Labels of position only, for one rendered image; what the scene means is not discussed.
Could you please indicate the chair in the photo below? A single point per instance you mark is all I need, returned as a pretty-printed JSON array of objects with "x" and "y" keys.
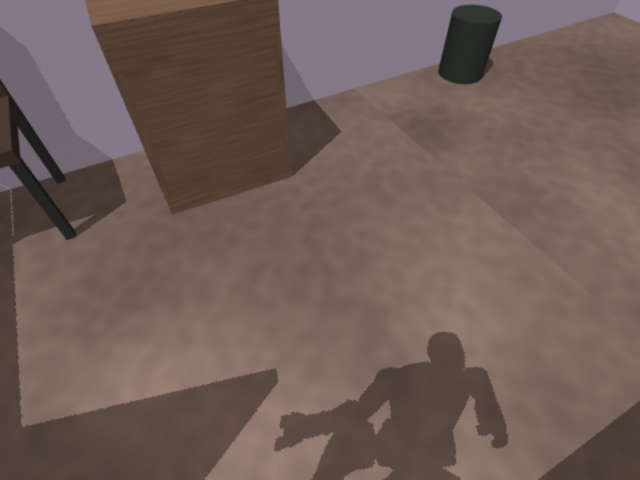
[{"x": 12, "y": 118}]

